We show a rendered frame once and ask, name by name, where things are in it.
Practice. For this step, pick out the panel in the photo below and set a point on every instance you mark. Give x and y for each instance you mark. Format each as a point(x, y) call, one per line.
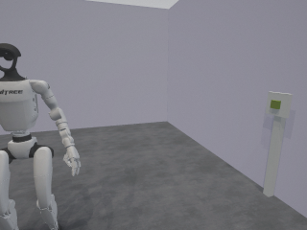
point(279, 120)

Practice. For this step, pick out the robot left upper arm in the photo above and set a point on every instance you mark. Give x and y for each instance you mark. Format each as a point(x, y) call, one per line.
point(43, 88)

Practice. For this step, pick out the robot left forearm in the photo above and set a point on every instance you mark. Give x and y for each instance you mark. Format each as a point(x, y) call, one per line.
point(64, 131)

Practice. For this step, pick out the robot torso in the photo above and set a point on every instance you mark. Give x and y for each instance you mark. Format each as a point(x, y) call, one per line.
point(18, 113)

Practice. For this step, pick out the button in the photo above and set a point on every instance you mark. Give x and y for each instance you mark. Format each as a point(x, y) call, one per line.
point(275, 104)

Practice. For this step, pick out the right robot thigh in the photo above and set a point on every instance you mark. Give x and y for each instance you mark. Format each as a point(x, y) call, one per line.
point(6, 204)

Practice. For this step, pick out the robot left hand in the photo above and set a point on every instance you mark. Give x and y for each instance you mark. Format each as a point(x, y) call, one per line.
point(73, 155)

